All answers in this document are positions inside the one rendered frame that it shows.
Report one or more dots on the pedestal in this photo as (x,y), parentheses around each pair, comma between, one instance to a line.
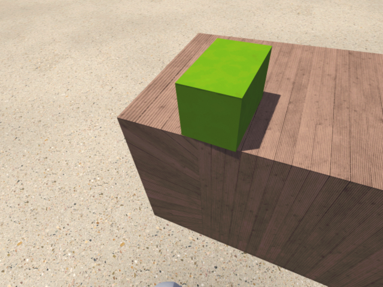
(304,189)

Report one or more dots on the carton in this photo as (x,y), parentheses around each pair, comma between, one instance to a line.
(218,95)

